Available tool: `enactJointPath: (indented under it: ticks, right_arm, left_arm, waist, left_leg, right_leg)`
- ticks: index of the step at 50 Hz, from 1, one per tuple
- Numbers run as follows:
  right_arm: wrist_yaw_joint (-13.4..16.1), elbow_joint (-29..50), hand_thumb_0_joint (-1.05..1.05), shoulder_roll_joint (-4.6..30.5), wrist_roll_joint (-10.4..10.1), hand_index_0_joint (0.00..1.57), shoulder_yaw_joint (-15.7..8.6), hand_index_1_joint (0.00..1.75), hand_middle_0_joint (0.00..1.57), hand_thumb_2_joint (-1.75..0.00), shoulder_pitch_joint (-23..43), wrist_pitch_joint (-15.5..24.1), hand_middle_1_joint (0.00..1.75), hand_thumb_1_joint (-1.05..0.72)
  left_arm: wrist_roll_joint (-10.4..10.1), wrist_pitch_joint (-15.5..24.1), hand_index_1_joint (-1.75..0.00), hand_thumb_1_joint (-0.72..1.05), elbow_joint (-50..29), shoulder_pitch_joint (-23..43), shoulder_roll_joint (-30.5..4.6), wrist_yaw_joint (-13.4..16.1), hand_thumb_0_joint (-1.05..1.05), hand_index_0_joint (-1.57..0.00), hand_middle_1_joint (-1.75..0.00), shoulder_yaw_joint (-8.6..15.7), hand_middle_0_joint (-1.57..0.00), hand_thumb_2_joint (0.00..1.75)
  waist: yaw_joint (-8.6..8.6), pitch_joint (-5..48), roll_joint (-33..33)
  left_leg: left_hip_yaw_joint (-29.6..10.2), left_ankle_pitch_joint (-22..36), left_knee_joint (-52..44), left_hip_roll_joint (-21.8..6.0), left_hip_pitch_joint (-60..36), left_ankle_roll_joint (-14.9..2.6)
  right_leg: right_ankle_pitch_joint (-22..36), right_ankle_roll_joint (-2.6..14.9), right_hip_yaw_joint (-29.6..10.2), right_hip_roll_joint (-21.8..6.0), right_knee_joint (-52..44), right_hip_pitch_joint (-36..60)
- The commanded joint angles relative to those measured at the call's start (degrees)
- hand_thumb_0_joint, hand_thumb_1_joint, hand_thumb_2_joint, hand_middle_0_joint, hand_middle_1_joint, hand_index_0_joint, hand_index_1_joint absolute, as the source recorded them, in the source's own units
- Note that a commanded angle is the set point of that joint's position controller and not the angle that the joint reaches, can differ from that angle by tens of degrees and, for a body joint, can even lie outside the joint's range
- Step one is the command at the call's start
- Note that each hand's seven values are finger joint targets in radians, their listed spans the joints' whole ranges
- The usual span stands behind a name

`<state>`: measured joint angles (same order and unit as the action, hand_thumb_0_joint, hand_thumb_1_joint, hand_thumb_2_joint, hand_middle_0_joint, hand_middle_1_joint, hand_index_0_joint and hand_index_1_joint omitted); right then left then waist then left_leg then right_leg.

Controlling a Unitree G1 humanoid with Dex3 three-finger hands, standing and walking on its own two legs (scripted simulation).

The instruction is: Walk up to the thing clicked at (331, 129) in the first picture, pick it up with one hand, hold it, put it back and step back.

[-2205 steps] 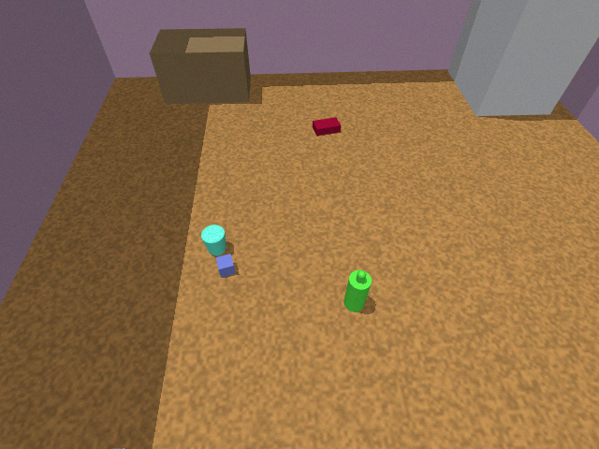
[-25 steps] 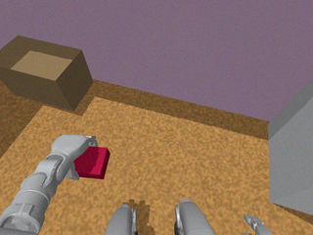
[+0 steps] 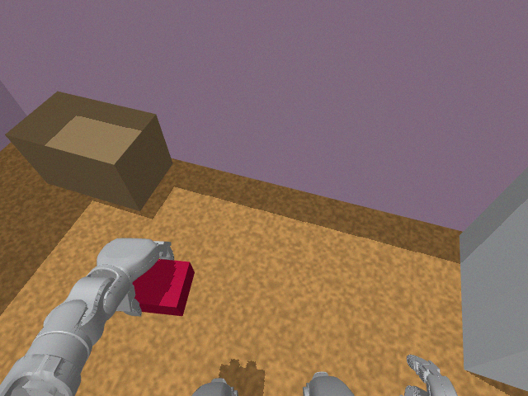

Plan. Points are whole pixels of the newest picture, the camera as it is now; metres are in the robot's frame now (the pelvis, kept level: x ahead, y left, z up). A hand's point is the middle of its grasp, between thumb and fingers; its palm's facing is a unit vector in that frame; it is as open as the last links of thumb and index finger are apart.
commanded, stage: hold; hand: left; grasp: from above
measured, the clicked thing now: (148, 284) +0.32 +0.22 -0.09
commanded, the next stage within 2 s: crouch in 1.82 s
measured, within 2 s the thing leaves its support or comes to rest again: neither
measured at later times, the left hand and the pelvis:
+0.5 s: hand (138, 277) +0.30 +0.21 -0.03, palm faces -0.48 +0.00 -0.88, open 11.0 cm; pelvis +0.01 -0.01 +0.01, yaw +0 degrees
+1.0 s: hand (140, 283) +0.29 +0.20 -0.01, palm faces -0.47 +0.01 -0.88, open 11.0 cm; pelvis +0.00 -0.01 +0.02, yaw +0 degrees
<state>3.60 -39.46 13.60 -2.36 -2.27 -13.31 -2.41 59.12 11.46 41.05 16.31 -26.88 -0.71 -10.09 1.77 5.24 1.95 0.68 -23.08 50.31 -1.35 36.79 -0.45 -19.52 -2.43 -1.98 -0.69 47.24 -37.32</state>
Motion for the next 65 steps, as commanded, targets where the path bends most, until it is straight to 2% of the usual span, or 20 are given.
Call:
enactJointPath:
  ticks: [1, 4, 9, 13, 15, 16, 21, 25, 27, 32, 37, 38, 44, 47, 51, 53, 56, 59, 62, 65]
  right_arm:
    - [0.76, 6.45, 0.0, 8.92, 0.41, 0.2, -2.76, 0.3, 0.2, -0.9, 1.21, 1.92, 0.3, -0.91]
    - [0.77, 6.33, 0.0, 8.81, 0.37, 0.2, -2.83, 0.3, 0.2, -0.9, 1.16, 1.67, 0.3, -0.91]
    - [0.83, 6.59, 0.0, 8.83, 0.19, 0.2, -2.73, 0.3, 0.2, -0.9, 2.12, 1.34, 0.3, -0.9]
    - [1.05, 7.1, 0.0, 8.87, 0.17, 0.2, -2.76, 0.3, 0.2, -0.9, 2.48, 1.04, 0.3, -0.9]
    - [1.11, 6.94, 0.0, 8.55, 0.21, 0.2, -2.61, 0.3, 0.2, -0.9, 2.35, 0.89, 0.3, -0.9]
    - [1.15, 6.89, 0.0, 8.55, 0.18, 0.2, -2.61, 0.3, 0.2, -0.9, 2.49, 0.85, 0.3, -0.9]
    - [1.24, 7.62, 0.0, 8.64, 0.13, 0.2, -2.44, 0.3, 0.2, -0.9, 3.48, 0.54, 0.3, -0.9]
    - [1.33, 8.37, 0.0, 8.57, 0.02, 0.2, -2.29, 0.3, 0.2, -0.9, 4.27, 0.37, 0.3, -0.9]
    - [1.32, 8.42, 0.0, 8.49, 0.02, 0.2, -2.22, 0.3, 0.2, -0.9, 4.7, 0.28, 0.3, -0.91]
    - [1.6, 8.79, 0.0, 8.52, -0.08, 0.2, -2.25, 0.3, 0.2, -0.9, 5.84, 0.35, 0.3, -0.91]
    - [1.8, 9.08, 0.0, 8.27, -0.18, 0.2, -1.84, 0.3, 0.2, -0.9, 6.63, 0.51, 0.3, -0.91]
    - [1.79, 8.99, 0.0, 8.49, -0.28, 0.2, -2.01, 0.3, 0.2, -0.9, 6.31, 0.56, 0.3, -0.9]
    - [2.22, 8.95, 0.0, 8.19, -0.29, 0.2, -1.61, 0.3, 0.2, -0.9, 7.14, 0.8, 0.3, -0.91]
    - [2.36, 9.08, 0.0, 8.23, -0.41, 0.2, -1.54, 0.3, 0.2, -0.9, 7.4, 0.97, 0.3, -0.91]
    - [2.52, 9.04, 0.0, 8.09, -0.38, 0.2, -1.36, 0.3, 0.2, -0.9, 7.86, 1.24, 0.3, -0.91]
    - [2.65, 9.23, 0.0, 8.14, -0.4, 0.2, -1.47, 0.3, 0.2, -0.9, 7.98, 1.37, 0.3, -0.91]
    - [2.76, 9.39, 0.0, 7.87, -0.39, 0.2, -1.26, 0.3, 0.2, -0.9, 8.31, 1.55, 0.3, -0.91]
    - [2.84, 9.45, 0.0, 7.85, -0.47, 0.2, -1.21, 0.3, 0.2, -0.9, 8.36, 1.6, 0.3, -0.91]
    - [3.01, 9.25, 0.0, 7.87, -0.43, 0.2, -1.28, 0.3, 0.2, -0.9, 8.09, 1.62, 0.3, -0.91]
    - [3.27, 8.95, 0.0, 7.78, -0.5, 0.2, -1.31, 0.3, 0.2, -0.9, 8.09, 1.59, 0.3, -0.91]
  left_arm:
    - [-0.65, 0.81, -0.7, 0.65, -12.63, 18.51, -12.96, 2.19, 0.0, -0.97, -0.73, 6.35, -0.93, 0.81]
    - [-0.84, 0.81, -0.72, 0.65, -12.79, 17.82, -12.37, 1.77, 0.0, -0.96, -0.76, 6.19, -0.93, 0.85]
    - [-1.18, 0.58, -0.69, 0.66, -12.21, 16.57, -11.82, 1.16, 0.0, -0.97, -0.72, 5.89, -0.94, 0.83]
    - [-1.54, 0.47, -0.69, 0.65, -14.25, 15.56, -12.56, 0.05, 0.0, -0.97, -0.71, 6.42, -0.94, 0.85]
    - [-1.86, 0.45, -0.69, 0.63, -15.25, 16.03, -11.54, -0.26, 0.0, -0.95, -0.73, 5.71, -0.92, 0.82]
    - [-1.69, 0.38, -0.69, 0.63, -14.98, 15.07, -11.62, -0.31, 0.0, -0.96, -0.72, 5.67, -0.93, 0.84]
    - [-1.93, 0.44, -0.68, 0.64, -15.34, 15.69, -12.18, 0.02, 0.0, -0.97, -0.71, 6.8, -0.94, 0.84]
    - [-1.28, 0.38, -0.72, 0.65, -16.07, 14.2, -12.45, 0.21, 0.0, -0.98, -0.74, 7.18, -0.96, 0.89]
    - [-1.26, 0.13, -0.72, 0.65, -16.57, 14.49, -11.77, -0.04, 0.0, -0.98, -0.74, 6.26, -0.96, 0.89]
    - [-1.91, -0.05, -0.73, 0.64, -17.59, 14.22, -12.63, -0.23, 0.0, -0.97, -0.76, 7.01, -0.94, 0.89]
    - [-1.92, -0.33, -0.74, 0.66, -18.67, 14.35, -11.75, -0.66, 0.0, -0.97, -0.77, 6.07, -0.94, 0.87]
    - [-2.11, -0.38, -0.74, 0.65, -19.05, 13.39, -12.09, -0.76, 0.0, -0.96, -0.78, 6.78, -0.92, 0.83]
    - [-2.48, -0.36, -0.76, 0.64, -21.03, 14.23, -11.93, -1.6, 0.0, -0.96, -0.8, 5.9, -0.92, 0.86]
    - [-2.97, -0.5, -0.76, 0.63, -20.24, 13.42, -12.5, -1.51, 0.0, -0.94, -0.81, 6.94, -0.9, 0.84]
    - [-3.0, -0.61, -0.77, 0.63, -20.54, 13.27, -11.62, -1.89, 0.0, -0.95, -0.82, 5.95, -0.9, 0.83]
    - [-3.16, -0.45, -0.76, 0.62, -21.41, 12.88, -12.78, -1.97, 0.0, -0.93, -0.8, 7.25, -0.89, 0.84]
    - [-2.9, -0.45, -0.76, 0.61, -21.63, 13.17, -12.19, -2.27, 0.0, -0.94, -0.8, 6.35, -0.9, 0.83]
    - [-3.17, -0.64, -0.76, 0.62, -21.49, 12.27, -13.01, -2.38, 0.0, -0.95, -0.8, 7.47, -0.91, 0.85]
    - [-3.29, -0.76, -0.76, 0.64, -22.05, 12.17, -11.07, -3.07, 0.0, -0.95, -0.81, 5.4, -0.9, 0.83]
    - [-3.32, -0.48, -0.73, 0.59, -22.44, 12.61, -13.61, -3.21, 0.0, -0.92, -0.77, 7.6, -0.89, 0.81]
  waist:
    - [0.18, 17.2, 2.46]
    - [0.12, 17.28, 1.99]
    - [-0.03, 14.82, 1.24]
    - [-0.55, 15.98, 0.09]
    - [-0.04, 16.39, 0.68]
    - [-0.55, 16.41, 0.82]
    - [-0.33, 14.24, 1.21]
    - [-1.07, 13.95, 0.84]
    - [-0.88, 13.41, 0.01]
    - [-0.94, 13.32, -0.95]
    - [-0.85, 11.76, -0.83]
    - [-1.16, 12.41, -0.84]
    - [-0.88, 12.45, -0.93]
    - [-1.34, 11.37, -0.75]
    - [-1.11, 10.66, -0.81]
    - [-1.76, 11.35, -0.6]
    - [-1.77, 10.69, -0.73]
    - [-2.03, 10.3, -0.85]
    - [-1.25, 11.44, -1.26]
    - [-2.15, 12.05, -1.26]
  left_leg:
    - [-1.21, 14.13, -9.58, 1.44, -13.14, 0.44]
    - [-1.35, 16.78, -9.84, 1.37, -14.13, 0.5]
    - [-1.09, 15.03, -11.19, 1.63, -13.96, 0.4]
    - [-0.61, 17.76, -11.18, 1.96, -14.82, 0.06]
    - [-0.63, 18.66, -11.4, 1.87, -15.43, 0.19]
    - [-0.63, 19.44, -11.47, 1.88, -15.92, 0.2]
    - [-0.61, 16.26, -12.72, 1.87, -15.23, 0.11]
    - [-0.13, 14.78, -13.27, 2.34, -15.28, -0.13]
    - [-0.25, 14.15, -13.54, 2.18, -15.53, -0.22]
    - [0.4, 12.38, -13.95, 2.79, -16.07, -0.59]
    - [0.22, 9.34, -15.16, 2.74, -15.85, -0.5]
    - [0.32, 9.7, -15.51, 2.71, -16.47, -0.48]
    - [0.52, 10.56, -15.84, 2.86, -17.71, -0.65]
    - [0.31, 9.95, -16.41, 2.68, -17.4, -0.48]
    - [0.36, 9.78, -16.88, 2.63, -17.83, -0.43]
    - [0.48, 10.45, -17.17, 2.79, -18.37, -0.37]
    - [0.35, 10.4, -17.56, 2.76, -18.39, -0.36]
    - [0.65, 10.17, -18.0, 2.85, -18.37, -0.46]
    - [0.57, 13.39, -17.78, 2.65, -20.44, -0.43]
    - [0.96, 14.72, -17.8, 3.12, -20.6, -0.57]
  right_leg:
    - [9.18, 3.59, 2.49, 3.09, -6.67, 8.08]
    - [11.0, 3.57, 2.55, 3.18, -6.83, 8.92]
    - [9.97, 3.39, 2.41, 3.14, -8.56, 10.1]
    - [12.81, 3.25, 2.06, 2.91, -9.07, 12.7]
    - [13.49, 3.26, 2.02, 2.95, -8.85, 12.59]
    - [14.01, 3.33, 2.08, 2.9, -8.83, 12.66]
    - [11.17, 3.33, 2.11, 2.86, -9.86, 12.27]
    - [10.18, 3.28, 1.65, 2.57, -10.64, 12.86]
    - [9.5, 3.19, 1.75, 2.65, -11.09, 13.05]
    - [8.36, 2.7, 1.13, 2.33, -12.68, 13.84]
    - [5.37, 2.8, 1.14, 2.46, -13.46, 13.32]
    - [5.63, 2.79, 1.13, 2.41, -13.41, 14.08]
    - [6.67, 2.6, 0.92, 2.32, -14.01, 14.68]
    - [5.77, 2.76, 1.17, 2.55, -14.27, 14.7]
    - [5.58, 2.76, 1.18, 2.57, -14.64, 14.7]
    - [6.02, 2.82, 1.15, 2.52, -14.81, 15.52]
    - [5.94, 2.86, 1.2, 2.61, -15.11, 15.97]
    - [5.82, 2.77, 0.98, 2.51, -15.75, 16.71]
    - [8.91, 2.67, 1.08, 2.65, -15.41, 16.81]
    - [10.4, 2.54, 0.86, 2.35, -16.0, 18.94]
